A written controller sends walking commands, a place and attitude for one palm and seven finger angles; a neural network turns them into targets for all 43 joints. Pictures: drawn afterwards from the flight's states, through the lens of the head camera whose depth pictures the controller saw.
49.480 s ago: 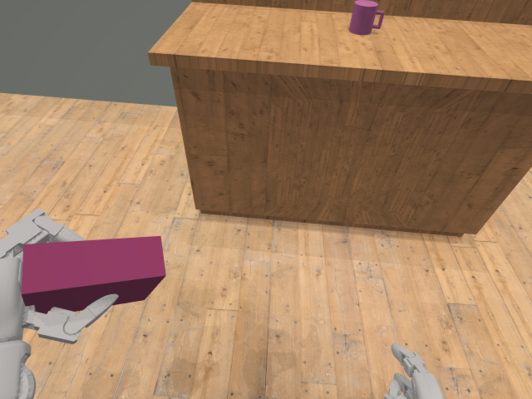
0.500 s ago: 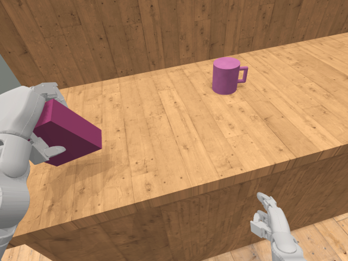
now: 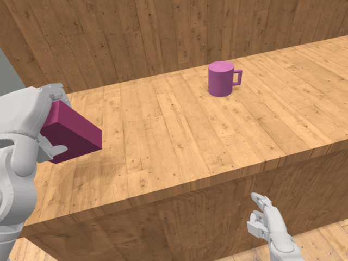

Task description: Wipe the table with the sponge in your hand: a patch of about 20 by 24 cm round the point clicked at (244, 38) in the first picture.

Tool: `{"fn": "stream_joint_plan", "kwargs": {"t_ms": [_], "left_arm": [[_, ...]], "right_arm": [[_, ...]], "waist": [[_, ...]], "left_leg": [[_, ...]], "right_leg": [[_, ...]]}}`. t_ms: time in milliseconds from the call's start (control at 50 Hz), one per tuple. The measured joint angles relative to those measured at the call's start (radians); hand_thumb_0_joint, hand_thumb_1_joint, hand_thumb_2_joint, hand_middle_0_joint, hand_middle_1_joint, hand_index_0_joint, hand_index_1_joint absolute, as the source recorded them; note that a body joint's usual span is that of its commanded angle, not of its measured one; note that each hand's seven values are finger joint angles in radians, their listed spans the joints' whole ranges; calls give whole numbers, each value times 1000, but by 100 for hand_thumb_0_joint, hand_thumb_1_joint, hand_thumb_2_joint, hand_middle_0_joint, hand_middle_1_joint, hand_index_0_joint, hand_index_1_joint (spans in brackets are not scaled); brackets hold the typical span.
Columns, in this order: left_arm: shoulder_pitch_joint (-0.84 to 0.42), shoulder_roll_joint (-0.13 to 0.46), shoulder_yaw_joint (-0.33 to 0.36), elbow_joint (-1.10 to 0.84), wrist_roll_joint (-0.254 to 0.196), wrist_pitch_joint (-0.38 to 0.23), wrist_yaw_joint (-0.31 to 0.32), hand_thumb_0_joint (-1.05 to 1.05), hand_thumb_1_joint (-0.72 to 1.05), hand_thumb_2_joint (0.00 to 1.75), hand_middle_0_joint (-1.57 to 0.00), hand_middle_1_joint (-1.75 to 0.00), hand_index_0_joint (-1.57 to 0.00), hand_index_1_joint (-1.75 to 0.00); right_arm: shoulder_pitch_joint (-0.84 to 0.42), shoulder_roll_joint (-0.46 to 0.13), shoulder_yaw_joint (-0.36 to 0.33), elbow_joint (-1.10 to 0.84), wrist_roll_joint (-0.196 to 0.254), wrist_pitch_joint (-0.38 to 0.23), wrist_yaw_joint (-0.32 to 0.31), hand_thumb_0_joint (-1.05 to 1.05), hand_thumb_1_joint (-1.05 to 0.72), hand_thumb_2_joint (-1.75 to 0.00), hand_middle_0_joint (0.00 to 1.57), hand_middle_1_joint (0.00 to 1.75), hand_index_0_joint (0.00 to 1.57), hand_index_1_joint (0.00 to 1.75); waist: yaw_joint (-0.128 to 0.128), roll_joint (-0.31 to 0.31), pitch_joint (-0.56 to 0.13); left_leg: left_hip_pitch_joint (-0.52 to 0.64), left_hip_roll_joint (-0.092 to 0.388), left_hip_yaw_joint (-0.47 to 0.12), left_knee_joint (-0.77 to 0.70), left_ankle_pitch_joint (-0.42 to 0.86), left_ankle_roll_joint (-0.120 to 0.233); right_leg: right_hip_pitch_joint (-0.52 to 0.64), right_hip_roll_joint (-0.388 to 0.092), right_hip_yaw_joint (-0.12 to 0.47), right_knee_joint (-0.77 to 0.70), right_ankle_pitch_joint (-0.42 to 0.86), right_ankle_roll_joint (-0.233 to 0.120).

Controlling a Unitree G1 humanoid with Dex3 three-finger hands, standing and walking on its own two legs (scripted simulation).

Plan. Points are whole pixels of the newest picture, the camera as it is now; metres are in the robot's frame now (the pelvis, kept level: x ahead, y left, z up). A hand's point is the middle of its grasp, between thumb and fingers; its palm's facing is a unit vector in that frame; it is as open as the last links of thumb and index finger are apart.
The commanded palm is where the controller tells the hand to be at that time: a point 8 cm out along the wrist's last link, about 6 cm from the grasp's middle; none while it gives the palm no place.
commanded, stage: turn the palm down, sponge in hand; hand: left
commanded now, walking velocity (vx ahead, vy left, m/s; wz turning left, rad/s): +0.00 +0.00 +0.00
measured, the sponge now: (65, 140) +0.25 +0.28 +0.20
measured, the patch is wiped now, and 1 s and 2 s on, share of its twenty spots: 0.10 0.10 0.10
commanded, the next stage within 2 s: move the sponge above the wiping area in 0.22 s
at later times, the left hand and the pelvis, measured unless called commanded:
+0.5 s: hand (51, 121) +0.25 +0.28 +0.25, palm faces +0.38 -0.09 -0.92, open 9.3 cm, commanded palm +0.19 +0.28 +0.31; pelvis +0.01 +0.01 +0.00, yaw +0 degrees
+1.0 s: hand (64, 122) +0.27 +0.27 +0.24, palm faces +0.36 -0.13 -0.93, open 9.3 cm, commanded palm +0.21 +0.27 +0.30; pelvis +0.00 +0.01 +0.00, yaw +0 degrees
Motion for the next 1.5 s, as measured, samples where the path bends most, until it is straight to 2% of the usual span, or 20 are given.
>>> {"fn": "stream_joint_plan", "kwargs": {"t_ms": [360,660,1020,1340,1500], "left_arm": [[-2,-9,11,4,2,-10,-1,0,-45,107,-83,-139,-81,-142],[22,-52,-17,-60,-2,-8,31,0,-45,107,-83,-139,-81,-142],[-57,-83,-87,48,35,14,39,0,-45,107,-83,-139,-81,-142],[-24,-77,-75,62,46,19,22,0,-45,107,-83,-140,-81,-142],[-34,-88,-104,91,63,7,16,0,-45,107,-83,-140,-81,-142]], "right_arm": [[14,0,-4,-13,-1,-5,7,1,-90,-90,20,30,22,30],[18,-1,-23,-9,2,4,6,1,-90,-90,20,30,19,30],[18,7,-14,-12,6,-2,4,1,-90,-90,20,30,18,29],[27,6,-1,-23,3,-6,17,1,-90,-90,20,30,21,30],[28,3,-6,-16,-1,-20,10,1,-90,-90,20,30,22,30]], "waist": [[-7,-2,-2],[-2,-13,2],[-11,-16,1],[-14,-8,-9],[-9,-7,-5]], "left_leg": [[11,-2,8,-14,-1,3],[20,-13,13,-29,6,15],[21,-14,11,-48,18,14],[18,-1,9,-36,4,4],[18,0,4,-34,2,1]], "right_leg": [[7,-1,9,-13,2,4],[17,-11,15,-31,12,16],[16,-11,14,-43,21,15],[14,2,14,-39,10,4],[17,3,9,-37,7,0]]}}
